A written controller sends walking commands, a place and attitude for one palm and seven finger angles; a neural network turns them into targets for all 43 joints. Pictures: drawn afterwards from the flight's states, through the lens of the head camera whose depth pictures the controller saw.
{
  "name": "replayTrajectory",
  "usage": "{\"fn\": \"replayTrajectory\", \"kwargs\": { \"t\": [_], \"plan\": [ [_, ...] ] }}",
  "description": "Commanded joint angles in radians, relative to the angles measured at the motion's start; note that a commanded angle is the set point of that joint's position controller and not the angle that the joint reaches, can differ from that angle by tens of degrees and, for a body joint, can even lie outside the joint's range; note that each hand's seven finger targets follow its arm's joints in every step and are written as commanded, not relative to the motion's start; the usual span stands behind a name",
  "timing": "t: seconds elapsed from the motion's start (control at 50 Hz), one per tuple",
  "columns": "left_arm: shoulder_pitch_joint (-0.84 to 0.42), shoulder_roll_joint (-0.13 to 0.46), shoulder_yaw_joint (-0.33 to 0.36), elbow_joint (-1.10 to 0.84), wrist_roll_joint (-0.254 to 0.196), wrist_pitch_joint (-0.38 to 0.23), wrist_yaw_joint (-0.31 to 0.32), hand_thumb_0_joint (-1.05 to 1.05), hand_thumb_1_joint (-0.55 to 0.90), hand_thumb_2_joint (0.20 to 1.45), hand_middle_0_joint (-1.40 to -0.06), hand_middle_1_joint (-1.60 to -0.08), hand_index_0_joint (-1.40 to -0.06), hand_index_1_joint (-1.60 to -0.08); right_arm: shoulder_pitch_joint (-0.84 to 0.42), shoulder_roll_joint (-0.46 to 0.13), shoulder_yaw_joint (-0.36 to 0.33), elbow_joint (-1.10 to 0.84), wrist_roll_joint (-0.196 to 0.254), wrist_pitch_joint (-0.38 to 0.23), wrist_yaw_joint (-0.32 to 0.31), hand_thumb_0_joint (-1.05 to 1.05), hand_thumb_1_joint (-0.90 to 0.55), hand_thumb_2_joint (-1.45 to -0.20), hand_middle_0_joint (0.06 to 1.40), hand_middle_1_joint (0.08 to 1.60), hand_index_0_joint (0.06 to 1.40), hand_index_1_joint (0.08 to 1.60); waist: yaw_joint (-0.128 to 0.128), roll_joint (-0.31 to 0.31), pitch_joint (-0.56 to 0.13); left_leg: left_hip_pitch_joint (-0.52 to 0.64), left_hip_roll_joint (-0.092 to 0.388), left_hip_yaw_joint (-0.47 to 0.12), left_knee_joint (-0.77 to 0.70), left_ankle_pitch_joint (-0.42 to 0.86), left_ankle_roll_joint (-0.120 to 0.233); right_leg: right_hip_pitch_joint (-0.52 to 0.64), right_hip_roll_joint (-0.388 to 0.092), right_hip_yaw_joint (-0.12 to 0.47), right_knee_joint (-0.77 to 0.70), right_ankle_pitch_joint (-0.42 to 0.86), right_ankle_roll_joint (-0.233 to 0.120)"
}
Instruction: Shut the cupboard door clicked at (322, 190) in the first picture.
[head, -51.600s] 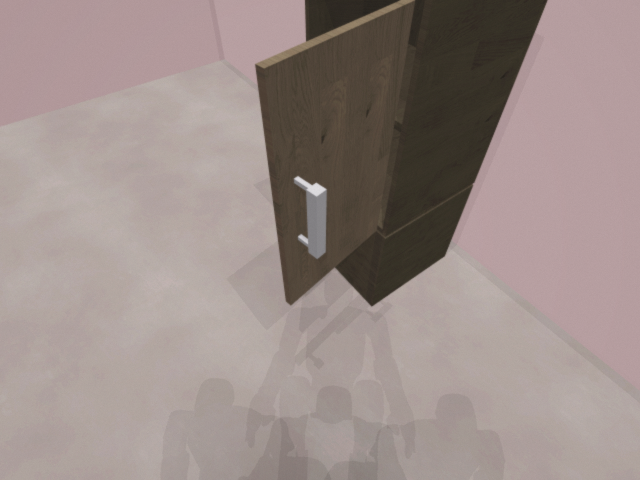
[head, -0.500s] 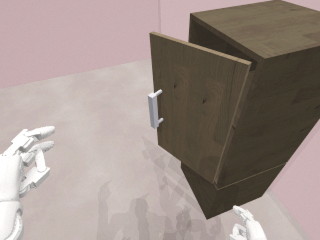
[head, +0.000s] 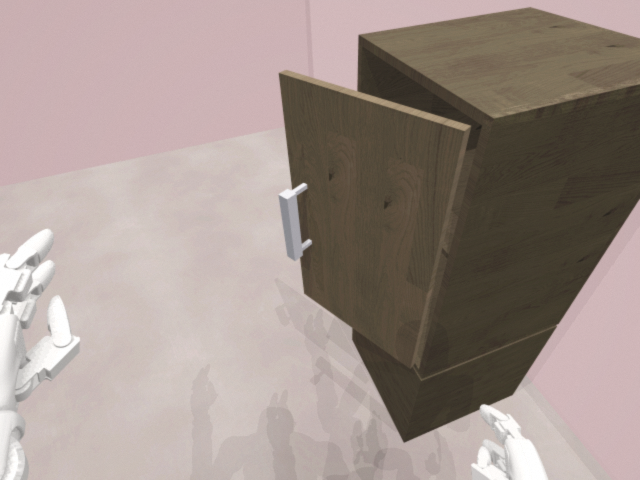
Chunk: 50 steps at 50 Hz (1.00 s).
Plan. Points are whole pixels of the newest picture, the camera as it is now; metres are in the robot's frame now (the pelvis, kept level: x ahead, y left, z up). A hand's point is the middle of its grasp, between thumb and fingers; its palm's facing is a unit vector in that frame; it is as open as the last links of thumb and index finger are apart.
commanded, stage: step back with the hand held close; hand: left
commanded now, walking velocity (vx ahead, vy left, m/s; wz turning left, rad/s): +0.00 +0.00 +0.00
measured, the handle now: (298, 222) +0.63 +0.13 -0.05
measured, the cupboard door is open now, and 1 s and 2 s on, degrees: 27 27 27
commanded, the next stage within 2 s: stop stepping back and stand still in 1.46 s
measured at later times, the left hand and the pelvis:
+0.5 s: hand (53, 343) +0.19 +0.28 +0.16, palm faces +0.35 -0.76 -0.54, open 7.4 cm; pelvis -0.02 +0.02 -0.01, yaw -2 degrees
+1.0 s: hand out of the picture +0.10 +0.30 +0.15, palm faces +0.44 -0.76 -0.47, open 7.4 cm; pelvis -0.11 +0.03 -0.02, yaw +1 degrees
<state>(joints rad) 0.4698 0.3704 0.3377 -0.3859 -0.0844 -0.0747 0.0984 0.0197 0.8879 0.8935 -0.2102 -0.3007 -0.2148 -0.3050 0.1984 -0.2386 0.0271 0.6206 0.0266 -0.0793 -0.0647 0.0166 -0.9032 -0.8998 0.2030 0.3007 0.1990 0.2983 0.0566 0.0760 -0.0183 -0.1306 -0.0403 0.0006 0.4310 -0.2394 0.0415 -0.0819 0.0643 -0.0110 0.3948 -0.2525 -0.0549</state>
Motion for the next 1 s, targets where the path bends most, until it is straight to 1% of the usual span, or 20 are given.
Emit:
{"fn": "replayTrajectory", "kwargs": {
  "t": [0.0,0.02,0.04,0.06,0.08,0.12,0.18,0.24,0.28,0.32,0.4,0.44,0.56,0.66,0.68,0.74,0.78,0.84,0.9,0.98],
  "plan": [
    [-0.054,0.168,0.125,-0.132,-0.010,-0.058,0.009,0.000,0.900,0.900,-0.200,-0.300,-0.200,-0.300,-0.141,-0.088,-0.040,-0.163,0.001,-0.038,0.003,0.000,-0.900,-0.900,0.200,0.300,0.200,0.300,0.004,-0.044,0.007,0.008,0.054,-0.016,-0.059,0.168,-0.001,-0.060,-0.078,0.039,-0.092,0.128,0.035],
    [-0.061,0.164,0.120,-0.135,-0.011,-0.059,0.008,0.000,0.900,0.900,-0.200,-0.300,-0.200,-0.300,-0.142,-0.089,-0.042,-0.164,0.001,-0.034,0.003,0.000,-0.900,-0.900,0.200,0.300,0.200,0.300,0.003,-0.040,-0.001,0.011,0.054,-0.016,-0.058,0.162,0.000,-0.059,-0.077,0.040,-0.092,0.119,0.036],
    [-0.156,0.268,0.221,-0.176,0.003,-0.101,0.020,0.000,0.900,0.900,-0.200,-0.300,-0.200,-0.300,-0.130,-0.127,-0.062,-0.187,0.012,-0.014,0.004,0.000,-0.900,-0.900,0.200,0.300,0.200,0.300,-0.031,-0.041,0.026,-0.037,0.064,-0.049,0.018,0.070,0.022,-0.162,-0.141,0.168,-0.159,0.094,0.051],
    [-0.078,0.204,0.171,-0.109,0.004,-0.114,0.017,0.000,0.900,0.900,-0.200,-0.300,-0.200,-0.300,-0.129,-0.118,-0.063,-0.164,0.002,-0.002,0.002,0.000,-0.900,-0.900,0.200,0.300,0.200,0.300,-0.038,-0.078,0.010,-0.030,0.059,-0.059,0.057,0.063,0.024,-0.183,-0.173,0.188,-0.175,0.083,0.045],
    [-0.085,0.211,0.170,-0.129,0.010,-0.121,0.018,0.000,0.900,0.900,-0.200,-0.300,-0.200,-0.300,-0.141,-0.117,-0.065,-0.164,0.000,0.006,0.003,0.000,-0.900,-0.900,0.200,0.300,0.200,0.300,-0.035,-0.077,0.012,-0.029,0.055,-0.059,0.071,0.066,0.022,-0.195,-0.187,0.196,-0.179,0.105,0.045],
    [-0.055,0.190,0.142,-0.137,0.014,-0.136,0.018,0.000,0.900,0.900,-0.200,-0.300,-0.200,-0.300,-0.128,-0.113,-0.071,-0.165,0.002,0.019,0.004,0.000,-0.900,-0.900,0.200,0.300,0.200,0.300,-0.042,-0.109,-0.041,-0.043,0.060,-0.053,0.087,0.086,0.018,-0.170,-0.208,0.180,-0.140,0.158,0.040],
    [-0.045,0.220,0.158,-0.199,0.014,-0.146,0.026,0.000,0.900,0.900,-0.200,-0.300,-0.200,-0.300,-0.130,-0.122,-0.079,-0.176,0.003,0.032,-0.004,0.000,-0.900,-0.900,0.200,0.300,0.200,0.300,-0.047,-0.029,-0.118,-0.009,0.079,-0.055,0.049,0.193,0.015,-0.130,-0.192,0.132,-0.056,0.308,0.046],
    [-0.004,0.255,0.196,-0.254,0.009,-0.146,0.036,0.000,0.900,0.900,-0.200,-0.300,-0.200,-0.300,-0.124,-0.127,-0.081,-0.203,0.002,0.052,-0.017,0.000,-0.900,-0.900,0.200,0.300,0.200,0.300,-0.043,0.010,-0.188,0.002,0.109,-0.071,0.029,0.435,0.015,-0.064,-0.146,0.081,0.055,0.480,0.058],
    [0.014,0.285,0.229,-0.263,0.007,-0.137,0.040,0.000,0.900,0.900,-0.200,-0.300,-0.200,-0.300,-0.128,-0.128,-0.081,-0.212,0.000,0.066,-0.022,0.000,-0.900,-0.900,0.200,0.300,0.200,0.300,-0.040,-0.001,-0.212,-0.005,0.120,-0.076,0.036,0.522,0.008,-0.046,-0.137,0.070,0.088,0.526,0.056],
    [0.050,0.271,0.228,-0.250,0.002,-0.127,0.040,0.000,0.900,0.900,-0.200,-0.300,-0.200,-0.300,-0.118,-0.123,-0.084,-0.227,0.004,0.083,-0.023,0.000,-0.900,-0.900,0.200,0.300,0.200,0.300,-0.043,-0.036,-0.213,-0.025,0.128,-0.076,0.044,0.546,0.003,-0.042,-0.136,0.078,0.106,0.538,0.050],
    [0.115,0.258,0.235,-0.201,-0.005,-0.118,0.041,0.000,0.900,0.900,-0.200,-0.300,-0.200,-0.300,-0.120,-0.123,-0.090,-0.234,0.008,0.106,-0.022,0.000,-0.900,-0.900,0.200,0.300,0.200,0.300,-0.047,-0.076,-0.197,-0.101,0.135,-0.083,0.033,0.427,0.001,-0.046,-0.149,0.105,0.107,0.481,0.044],
    [0.116,0.249,0.220,-0.188,-0.007,-0.116,0.043,0.000,0.900,0.900,-0.200,-0.300,-0.200,-0.300,-0.122,-0.127,-0.091,-0.238,0.011,0.110,-0.021,0.000,-0.900,-0.900,0.200,0.300,0.200,0.300,-0.050,-0.094,-0.161,-0.148,0.133,-0.092,0.022,0.311,0.006,-0.077,-0.150,0.121,0.088,0.381,0.043],
    [0.079,0.252,0.204,-0.245,0.010,-0.139,0.055,0.000,0.900,0.900,-0.200,-0.300,-0.200,-0.300,-0.121,-0.137,-0.081,-0.242,0.007,0.092,-0.028,0.000,-0.900,-0.900,0.200,0.300,0.200,0.300,-0.053,-0.043,-0.098,-0.309,0.148,-0.141,-0.062,-0.035,0.038,-0.077,-0.123,0.125,0.073,0.124,0.048],
    [-0.002,0.251,0.220,-0.302,0.045,-0.170,0.062,0.000,0.900,0.900,-0.200,-0.300,-0.200,-0.300,-0.109,-0.150,-0.079,-0.246,-0.007,0.062,-0.038,0.000,-0.900,-0.900,0.200,0.300,0.200,0.300,-0.050,0.082,-0.057,-0.576,0.218,-0.246,-0.216,-0.389,0.086,0.090,-0.050,0.081,0.225,0.069,0.067],
    [-0.024,0.275,0.244,-0.316,0.054,-0.175,0.061,0.000,0.900,0.900,-0.200,-0.300,-0.200,-0.300,-0.112,-0.153,-0.082,-0.242,-0.013,0.055,-0.038,0.000,-0.900,-0.900,0.200,0.300,0.200,0.300,-0.044,0.091,-0.057,-0.604,0.228,-0.268,-0.235,-0.418,0.093,0.114,-0.035,0.073,0.249,0.070,0.069],
    [-0.051,0.246,0.229,-0.313,0.063,-0.187,0.060,0.000,0.900,0.900,-0.200,-0.300,-0.200,-0.300,-0.085,-0.151,-0.084,-0.235,-0.020,0.040,-0.036,0.000,-0.900,-0.900,0.200,0.300,0.200,0.300,-0.047,0.089,-0.057,-0.659,0.251,-0.284,-0.246,-0.470,0.099,0.146,-0.025,0.064,0.314,0.062,0.070],
    [-0.031,0.259,0.249,-0.301,0.065,-0.192,0.056,0.000,0.900,0.900,-0.200,-0.300,-0.200,-0.300,-0.079,-0.153,-0.092,-0.232,-0.021,0.030,-0.029,0.000,-0.900,-0.900,0.200,0.300,0.200,0.300,-0.049,0.055,-0.065,-0.619,0.234,-0.278,-0.213,-0.435,0.092,0.122,-0.024,0.074,0.280,0.081,0.063],
    [-0.010,0.221,0.217,-0.269,0.050,-0.201,0.052,0.000,0.900,0.900,-0.200,-0.300,-0.200,-0.300,-0.074,-0.143,-0.088,-0.224,-0.017,0.027,-0.021,0.000,-0.900,-0.900,0.200,0.300,0.200,0.300,-0.060,-0.008,-0.051,-0.569,0.204,-0.246,-0.155,-0.364,0.074,0.042,-0.048,0.110,0.232,0.107,0.047],
    [-0.003,0.208,0.206,-0.283,0.055,-0.209,0.048,0.000,0.900,0.900,-0.200,-0.300,-0.200,-0.300,-0.081,-0.142,-0.091,-0.220,-0.014,0.022,-0.010,0.000,-0.900,-0.900,0.200,0.300,0.200,0.300,-0.059,0.000,-0.079,-0.572,0.184,-0.207,-0.103,-0.396,0.066,0.021,-0.072,0.150,0.220,0.045,0.034],
    [0.013,0.259,0.255,-0.319,0.058,-0.216,0.056,0.000,0.900,0.900,-0.200,-0.300,-0.200,-0.300,-0.080,-0.138,-0.097,-0.216,-0.021,0.023,-0.005,0.000,-0.900,-0.900,0.200,0.300,0.200,0.300,-0.060,-0.044,-0.078,-0.544,0.153,-0.174,-0.010,-0.397,0.048,-0.081,-0.122,0.226,0.147,-0.078,0.003]
  ]
}}
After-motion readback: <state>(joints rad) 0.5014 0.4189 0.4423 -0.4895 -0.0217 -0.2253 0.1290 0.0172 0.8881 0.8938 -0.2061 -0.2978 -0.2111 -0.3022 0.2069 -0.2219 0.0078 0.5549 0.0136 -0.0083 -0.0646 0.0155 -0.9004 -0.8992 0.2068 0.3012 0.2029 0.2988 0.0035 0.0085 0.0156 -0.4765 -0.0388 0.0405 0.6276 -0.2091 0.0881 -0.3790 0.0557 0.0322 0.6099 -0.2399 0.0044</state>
